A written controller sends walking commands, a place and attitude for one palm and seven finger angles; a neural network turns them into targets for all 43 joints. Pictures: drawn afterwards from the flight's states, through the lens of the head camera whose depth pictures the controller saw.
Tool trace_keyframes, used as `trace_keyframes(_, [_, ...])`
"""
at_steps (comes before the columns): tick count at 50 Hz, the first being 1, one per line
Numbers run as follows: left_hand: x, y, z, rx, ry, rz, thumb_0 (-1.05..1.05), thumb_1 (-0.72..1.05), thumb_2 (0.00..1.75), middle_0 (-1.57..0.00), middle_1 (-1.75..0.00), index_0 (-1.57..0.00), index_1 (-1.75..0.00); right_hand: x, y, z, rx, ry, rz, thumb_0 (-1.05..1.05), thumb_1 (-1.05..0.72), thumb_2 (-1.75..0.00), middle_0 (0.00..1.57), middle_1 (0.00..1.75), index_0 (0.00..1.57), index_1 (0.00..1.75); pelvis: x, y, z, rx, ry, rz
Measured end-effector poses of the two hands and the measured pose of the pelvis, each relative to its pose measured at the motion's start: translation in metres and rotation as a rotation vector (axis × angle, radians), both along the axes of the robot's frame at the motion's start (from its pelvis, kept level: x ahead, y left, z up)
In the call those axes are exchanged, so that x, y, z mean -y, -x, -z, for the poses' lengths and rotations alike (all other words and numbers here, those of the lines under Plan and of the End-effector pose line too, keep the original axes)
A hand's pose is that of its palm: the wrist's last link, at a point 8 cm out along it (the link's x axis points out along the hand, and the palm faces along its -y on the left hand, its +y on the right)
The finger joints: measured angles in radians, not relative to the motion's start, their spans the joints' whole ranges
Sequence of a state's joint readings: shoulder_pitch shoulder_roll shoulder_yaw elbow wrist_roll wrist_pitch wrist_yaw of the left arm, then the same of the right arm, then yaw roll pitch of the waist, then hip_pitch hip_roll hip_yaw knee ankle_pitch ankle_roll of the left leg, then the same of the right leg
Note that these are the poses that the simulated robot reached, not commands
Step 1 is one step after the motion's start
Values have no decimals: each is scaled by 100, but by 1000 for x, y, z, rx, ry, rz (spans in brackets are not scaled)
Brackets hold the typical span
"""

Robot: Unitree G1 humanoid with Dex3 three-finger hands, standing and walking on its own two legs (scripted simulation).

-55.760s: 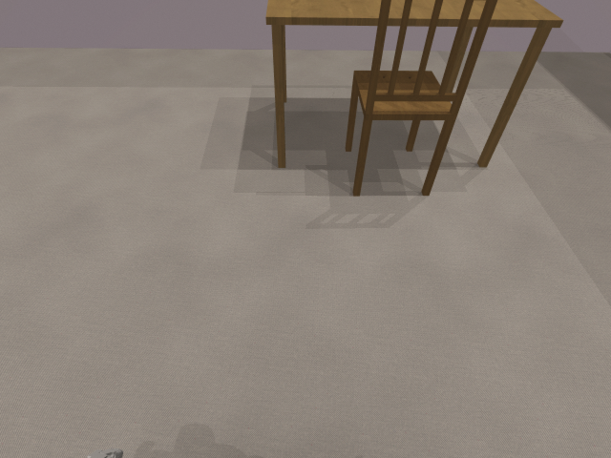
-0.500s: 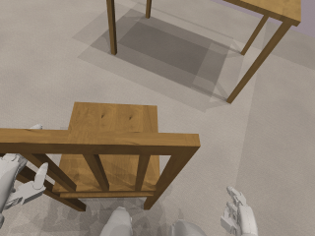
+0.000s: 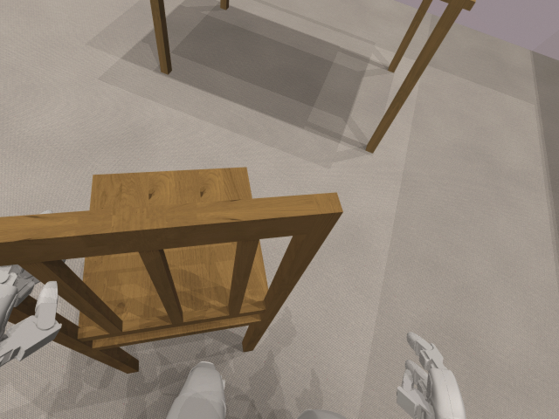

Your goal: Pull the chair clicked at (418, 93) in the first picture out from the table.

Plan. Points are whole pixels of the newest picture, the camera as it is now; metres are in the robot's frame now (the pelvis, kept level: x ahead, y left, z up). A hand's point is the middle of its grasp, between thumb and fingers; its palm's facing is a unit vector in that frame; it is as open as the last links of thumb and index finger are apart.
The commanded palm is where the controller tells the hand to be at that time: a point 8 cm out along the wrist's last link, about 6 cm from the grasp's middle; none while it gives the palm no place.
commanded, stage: stop stepping back and stand still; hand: left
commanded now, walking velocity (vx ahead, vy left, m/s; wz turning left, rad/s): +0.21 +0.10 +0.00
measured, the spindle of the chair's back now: (167, 290) +0.27 +0.18 -0.04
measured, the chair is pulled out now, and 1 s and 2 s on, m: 0.96 1.09 1.11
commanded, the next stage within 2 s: let the arm hang, fingers relaxed in 1.26 s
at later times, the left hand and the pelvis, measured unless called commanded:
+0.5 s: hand out of the picture +0.09 +0.24 +0.07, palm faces +0.06 -0.89 -0.45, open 8.2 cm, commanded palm +0.07 +0.29 +0.20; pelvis -0.06 -0.02 +0.01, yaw +2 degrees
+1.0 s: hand out of the picture +0.06 +0.24 +0.07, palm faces +0.13 -0.89 -0.44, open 8.0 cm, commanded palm +0.02 +0.28 +0.20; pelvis -0.11 -0.03 +0.01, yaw +3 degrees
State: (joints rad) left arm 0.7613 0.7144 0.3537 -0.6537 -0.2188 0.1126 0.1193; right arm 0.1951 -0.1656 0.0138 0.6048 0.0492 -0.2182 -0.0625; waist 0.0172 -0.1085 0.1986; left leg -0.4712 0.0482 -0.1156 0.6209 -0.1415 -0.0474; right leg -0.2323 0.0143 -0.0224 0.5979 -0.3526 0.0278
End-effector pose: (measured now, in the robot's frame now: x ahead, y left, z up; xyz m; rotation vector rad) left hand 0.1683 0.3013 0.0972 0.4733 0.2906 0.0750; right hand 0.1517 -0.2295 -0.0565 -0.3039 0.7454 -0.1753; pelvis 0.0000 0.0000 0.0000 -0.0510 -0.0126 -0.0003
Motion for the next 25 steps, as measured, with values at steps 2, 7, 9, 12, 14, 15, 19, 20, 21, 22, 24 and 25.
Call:
trace_keyframes(2, [4,12,0,1,1,-3,1,89,90,-35,-30,0,-30,3,8,2,-3,-9,-6,1,-90,-90,21,30,20,30,5,9,0,23,24,-15])
trace_keyframes(7, [15,43,1,11,17,-8,2,89,91,-32,-31,-1,-30,10,28,-2,-28,-5,-8,1,-90,-90,21,30,20,30,5,12,-2,41,18,-8])
trace_keyframes(9, [14,52,2,22,20,3,2,88,92,-31,-31,-1,-30,12,33,-1,-21,11,-1,1,-90,-90,21,30,21,30,1,11,0,40,24,-18])
trace_keyframes(12, [10,60,2,34,14,9,2,86,95,-31,-31,-2,-31,9,36,-4,-9,19,-10,1,-90,-90,21,30,20,30,2,20,-3,49,-4,-18])
trace_keyframes(14, [7,65,1,32,5,0,2,84,96,-34,-31,-4,-31,5,37,-6,13,8,-34,1,-90,-90,20,30,20,30,4,27,-6,45,-8,-26])
trace_keyframes(15, [7,67,1,30,0,-7,2,84,96,-34,-31,-5,-31,2,37,-7,27,-3,-48,1,-90,-90,20,30,20,30,6,31,-7,42,-7,-31])
trace_keyframes(19, [9,79,1,32,-9,-26,2,82,97,-36,-31,-8,-30,-5,38,-7,74,-43,-94,1,-90,-90,21,30,20,30,13,48,-6,46,7,-43])
trace_keyframes(20, [11,83,1,32,-7,-31,2,82,97,-36,-30,-8,-30,-6,39,-8,77,-49,-101,1,-90,-90,21,30,20,30,15,52,-7,52,15,-48])
trace_keyframes(21, [13,87,1,32,-5,-36,2,82,97,-36,-30,-8,-30,-7,40,-9,79,-54,-107,1,-90,-90,21,30,20,30,16,55,-8,56,18,-48])
trace_keyframes(22, [16,91,1,33,-2,-41,2,83,97,-35,-30,-8,-30,-7,42,-11,82,-55,-111,1,-90,-90,21,30,20,30,17,57,-8,59,20,-46])
trace_keyframes(24, [20,99,1,35,5,-46,2,83,97,-33,-30,-7,-30,-6,45,-13,91,-49,-112,1,-90,-90,21,30,21,30,16,60,-8,65,26,-39])
trace_keyframes(25, [21,103,1,35,8,-45,2,84,96,-32,-30,-7,-30,-4,47,-13,96,-43,-109,1,-90,-90,21,30,21,30,16,62,-7,70,30,-38])
